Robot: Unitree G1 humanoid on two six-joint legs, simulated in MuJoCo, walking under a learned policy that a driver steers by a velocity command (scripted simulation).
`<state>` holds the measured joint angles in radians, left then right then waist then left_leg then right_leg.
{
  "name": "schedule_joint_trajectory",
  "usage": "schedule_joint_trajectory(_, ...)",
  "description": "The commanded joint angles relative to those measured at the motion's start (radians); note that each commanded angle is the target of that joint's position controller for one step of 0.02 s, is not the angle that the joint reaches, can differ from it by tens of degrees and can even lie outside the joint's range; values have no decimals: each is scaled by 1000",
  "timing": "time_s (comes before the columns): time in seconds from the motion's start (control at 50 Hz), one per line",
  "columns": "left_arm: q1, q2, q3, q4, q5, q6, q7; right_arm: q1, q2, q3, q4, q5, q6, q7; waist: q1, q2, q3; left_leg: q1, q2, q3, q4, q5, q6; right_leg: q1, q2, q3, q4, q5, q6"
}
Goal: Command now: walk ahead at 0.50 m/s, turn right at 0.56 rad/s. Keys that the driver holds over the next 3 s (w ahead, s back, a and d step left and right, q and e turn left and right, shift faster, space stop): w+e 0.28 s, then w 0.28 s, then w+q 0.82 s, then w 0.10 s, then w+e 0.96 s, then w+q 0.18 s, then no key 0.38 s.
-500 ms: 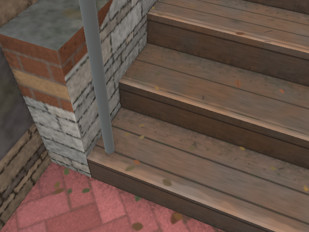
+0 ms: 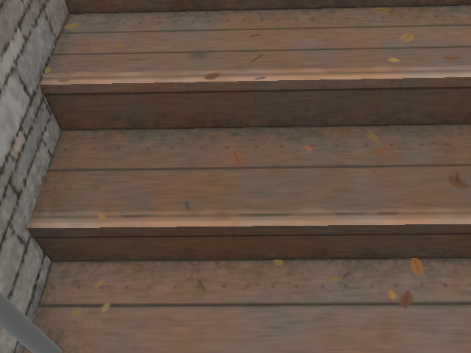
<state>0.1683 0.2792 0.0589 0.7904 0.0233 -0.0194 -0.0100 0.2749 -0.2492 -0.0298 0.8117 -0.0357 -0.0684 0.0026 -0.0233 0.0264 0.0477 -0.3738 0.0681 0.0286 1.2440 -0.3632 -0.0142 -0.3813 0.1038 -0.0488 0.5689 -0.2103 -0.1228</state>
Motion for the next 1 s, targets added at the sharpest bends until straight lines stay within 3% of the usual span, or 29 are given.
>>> schedule_joint_trajectory(0.02,84,122,32,-25,-25,-10,18,21,-110,-18,-81,-18,2,1,2,-35,-56,-209,47,-60,-17,65,-18,212,-271,361,-329,358,-158)
schedule_joint_trajectory(0.06,101,133,31,-15,-21,-34,13,36,-88,-13,-80,-21,30,3,-20,-52,-78,-170,32,-43,-59,63,-34,178,-230,302,-311,482,-155)
schedule_joint_trajectory(0.08,116,129,32,-16,3,-43,14,24,-54,-6,-88,-22,46,4,-15,-82,-117,-210,-4,16,79,38,-48,223,-244,319,-255,613,-161)
schedule_joint_trajectory(0.12,148,138,34,-12,-4,-44,19,-25,-47,-6,-117,-25,57,1,-5,-49,-110,-305,12,-7,106,84,-55,215,-238,334,-248,527,-157)
schedule_joint_trajectory(0.14,169,137,35,-6,-2,-43,24,-49,-11,2,-123,-24,60,-6,14,-122,-118,-369,-13,26,289,48,-54,215,-232,363,-234,455,-180)
schedule_joint_trajectory(0.22,371,139,31,42,-15,-43,41,-318,-16,11,-273,-33,64,-22,112,-39,-17,-950,24,-23,610,-87,-30,447,-292,568,-274,46,-242)
schedule_joint_trajectory(0.26,454,131,23,74,8,-51,51,-438,45,39,-345,-39,55,-22,157,-117,10,-1235,-2,-30,874,-231,6,583,-340,644,-266,78,-253)
schedule_joint_trajectory(0.32,431,104,5,110,7,-69,51,-538,65,66,-434,-29,40,-27,121,-89,91,-1323,-3,-49,894,-337,53,503,-340,547,-334,54,-172)
schedule_joint_trajectory(0.36,401,83,-10,145,-14,-56,48,-587,86,93,-503,-30,53,-25,99,-81,101,-1106,8,17,619,-308,60,301,-264,447,-468,66,-115)
schedule_joint_trajectory(0.4,328,98,-9,127,-38,-33,59,-476,88,95,-492,-39,90,-13,53,-54,-20,-564,-9,97,328,-114,83,127,-243,320,-628,437,-113)
schedule_joint_trajectory(0.42,211,105,-12,66,-47,-37,56,-345,89,90,-442,-19,86,-9,-22,-54,-87,-242,-38,116,131,-68,106,37,-213,208,-534,892,-82)
schedule_joint_trajectory(0.44,226,177,16,68,-58,-50,50,-127,66,65,-355,-15,86,-15,-94,-149,-276,57,-113,112,146,-18,109,89,-247,194,-374,1403,-67)
schedule_joint_trajectory(0.48,212,247,57,88,-75,-86,29,135,-72,-9,-268,3,70,-30,-228,-167,-402,233,-146,19,-196,-46,120,277,-253,211,83,1600,-19)
schedule_joint_trajectory(0.5,212,131,43,81,-63,-104,2,212,-173,-39,-193,-33,55,-35,-198,108,-365,301,13,-373,-499,-118,191,79,-103,233,473,889,17)
schedule_joint_trajectory(0.52,320,21,29,35,-23,-107,-31,208,-269,-66,-158,-11,69,-46,-114,472,-489,352,251,-970,-864,39,265,-108,143,314,917,-3,51)
schedule_joint_trajectory(0.54,332,-12,21,35,34,-93,-43,51,-176,-57,-173,19,71,-33,-15,254,-435,236,256,-1059,-894,-243,268,-198,74,370,1153,15,43)
schedule_joint_trajectory(0.58,163,-79,-8,-51,55,-67,-32,-71,1,-22,-79,16,56,-25,55,-12,-76,-54,177,-762,-827,-496,254,-399,-18,208,1258,76,18)
schedule_joint_trajectory(0.6,87,-32,-33,-55,-16,-56,-56,-14,96,36,-13,-31,-3,33,-46,6,37,-120,126,-623,-776,-309,287,-624,15,424,1331,218,-68)
schedule_joint_trajectory(0.62,66,-172,-47,-124,42,-52,-14,45,113,-1,65,9,-3,5,74,2,-62,-73,125,-548,-831,-208,219,-530,-14,225,1421,82,-38)
schedule_joint_trajectory(0.64,97,-158,-59,-120,47,-39,0,28,113,4,88,12,-16,0,109,-27,-34,-100,103,-420,-839,-62,191,-571,-49,210,1422,54,-26)
schedule_joint_trajectory(0.66,109,-64,-74,-114,-13,-25,-45,-14,91,21,97,-61,-23,44,59,2,-39,-81,81,-471,-819,-39,237,-794,-6,419,1371,244,-92)
schedule_joint_trajectory(0.7,112,-33,-72,-119,-17,-11,-48,8,35,11,138,-69,-25,82,93,-15,-81,-52,62,-373,-860,-60,208,-884,-48,295,1402,254,-81)
schedule_joint_trajectory(0.74,71,-42,-80,-124,-2,-17,-56,34,30,20,149,-70,-39,82,107,17,-106,-104,-5,-237,-866,38,197,-867,-87,143,1429,263,-65)
schedule_joint_trajectory(0.82,-155,-124,-134,-152,12,-30,-42,387,86,56,292,-103,-31,74,-10,50,-32,182,46,-366,-860,18,235,-1272,-143,104,1676,76,-80)
schedule_joint_trajectory(0.88,-343,-89,-140,-213,3,-32,-37,458,66,69,320,-121,-33,95,-66,30,-25,187,43,-373,-919,64,264,-1243,-193,8,1384,140,-48)
schedule_joint_trajectory(0.94,-551,-156,-150,-272,43,18,-49,365,84,76,272,-52,-38,124,-62,94,-20,-102,116,-365,-1115,433,320,-798,-203,-132,1054,35,9)
schedule_joint_trajectory(0.96,-516,-157,-148,-275,36,26,-55,287,48,70,231,-30,-57,138,-7,109,-50,-203,113,-307,-1095,751,301,-554,-168,-144,964,-3,8)
schedule_joint_trajectory(0.98,-474,-145,-146,-275,25,48,-70,280,-53,50,227,-9,-68,143,45,174,-142,-171,126,-268,-1042,1291,339,-369,-84,-200,932,10,34)
schedule_joint_trajectory(1.0,-418,-85,-125,-246,25,59,-75,268,-99,38,210,15,-86,144,57,161,-150,3,158,-260,-996,1569,322,-351,-47,-203,784,-63,60)
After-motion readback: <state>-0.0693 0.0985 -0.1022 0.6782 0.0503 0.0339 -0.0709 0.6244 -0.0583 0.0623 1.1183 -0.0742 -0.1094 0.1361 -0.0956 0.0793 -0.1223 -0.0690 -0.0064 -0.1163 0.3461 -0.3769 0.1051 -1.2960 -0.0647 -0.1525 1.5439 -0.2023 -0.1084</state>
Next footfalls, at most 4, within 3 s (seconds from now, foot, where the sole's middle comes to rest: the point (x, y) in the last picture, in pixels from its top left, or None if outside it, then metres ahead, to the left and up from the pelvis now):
0.48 left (212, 323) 0.48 0.09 -0.60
1.04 right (295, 174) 0.80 -0.13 -0.43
1.54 left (185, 54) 1.10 0.15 -0.26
2.10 right None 1.44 -0.09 -0.10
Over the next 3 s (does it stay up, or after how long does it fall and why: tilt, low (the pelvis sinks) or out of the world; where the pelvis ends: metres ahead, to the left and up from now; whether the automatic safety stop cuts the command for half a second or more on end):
stays up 1.69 0.00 0.67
